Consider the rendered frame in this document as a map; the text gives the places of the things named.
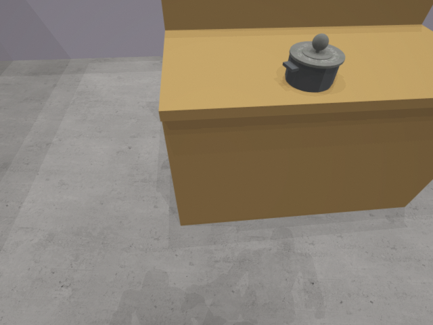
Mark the pot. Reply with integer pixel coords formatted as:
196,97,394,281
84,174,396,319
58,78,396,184
283,55,339,93

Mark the knob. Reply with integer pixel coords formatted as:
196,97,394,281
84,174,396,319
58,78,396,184
312,33,329,51

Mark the table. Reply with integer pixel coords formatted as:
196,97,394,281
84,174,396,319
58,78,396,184
159,0,433,225

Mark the lid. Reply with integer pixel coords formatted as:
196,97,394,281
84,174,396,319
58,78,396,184
290,41,345,68

